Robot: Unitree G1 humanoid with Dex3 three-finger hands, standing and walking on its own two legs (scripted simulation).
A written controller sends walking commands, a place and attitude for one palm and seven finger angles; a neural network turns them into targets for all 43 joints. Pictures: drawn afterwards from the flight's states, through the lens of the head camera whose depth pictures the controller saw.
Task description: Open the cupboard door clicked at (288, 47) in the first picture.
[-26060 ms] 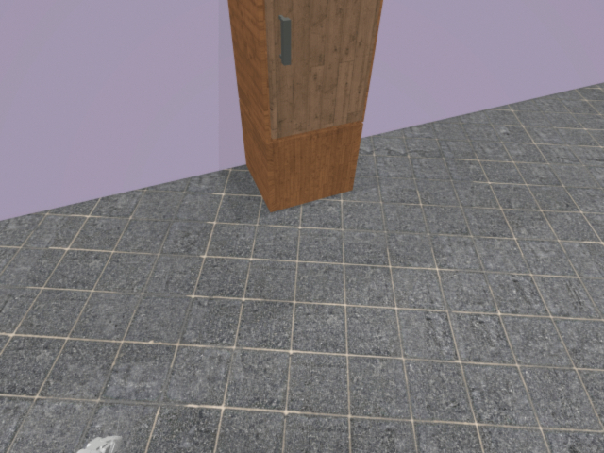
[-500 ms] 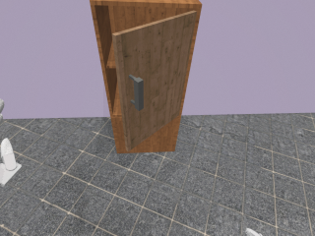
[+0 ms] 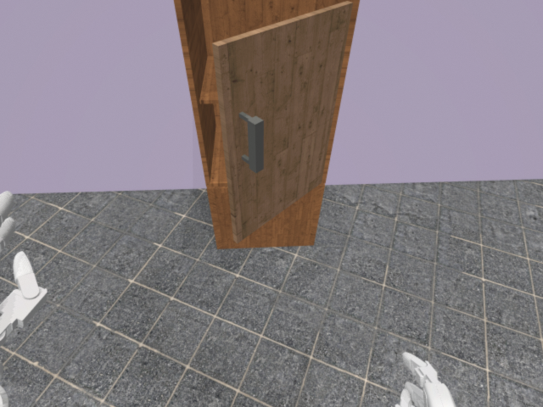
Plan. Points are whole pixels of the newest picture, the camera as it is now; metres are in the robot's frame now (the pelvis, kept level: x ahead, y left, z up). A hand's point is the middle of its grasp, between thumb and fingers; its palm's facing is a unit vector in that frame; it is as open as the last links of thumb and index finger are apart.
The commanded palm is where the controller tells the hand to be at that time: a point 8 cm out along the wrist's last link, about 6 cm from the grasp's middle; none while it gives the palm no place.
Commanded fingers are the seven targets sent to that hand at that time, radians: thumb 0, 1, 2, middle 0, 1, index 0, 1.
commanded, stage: stop stepping back and stand still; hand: left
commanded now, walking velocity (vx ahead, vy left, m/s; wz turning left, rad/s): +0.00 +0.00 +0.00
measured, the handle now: (250, 142) +0.65 +0.11 +0.03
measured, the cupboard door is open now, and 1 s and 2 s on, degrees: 41 41 41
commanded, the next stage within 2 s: let the arm hang, fingers relaxed in 0.10 s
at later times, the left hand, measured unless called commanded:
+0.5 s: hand out of the picture +0.08 +0.17 -0.17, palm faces -0.04 -0.98 -0.19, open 7.4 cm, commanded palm none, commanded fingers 0.00 0.90 0.90 -0.20 -0.30 -0.20 -0.30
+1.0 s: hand out of the picture +0.01 +0.22 -0.16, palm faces +0.06 -0.95 -0.31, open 7.4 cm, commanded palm none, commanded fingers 0.00 0.90 0.90 -0.20 -0.30 -0.20 -0.30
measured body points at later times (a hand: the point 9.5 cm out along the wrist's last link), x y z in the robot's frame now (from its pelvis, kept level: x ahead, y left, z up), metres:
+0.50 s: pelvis -0.01 -0.01 -0.01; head +0.01 +0.00 +0.44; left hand +0.08 +0.22 -0.15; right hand +0.07 -0.28 -0.14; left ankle +0.04 +0.11 -0.74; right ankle +0.02 -0.11 -0.74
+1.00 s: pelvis +0.01 -0.01 +0.00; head +0.01 -0.02 +0.45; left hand +0.00 +0.26 -0.14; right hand +0.04 -0.24 -0.16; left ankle +0.04 +0.11 -0.74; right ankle +0.02 -0.11 -0.74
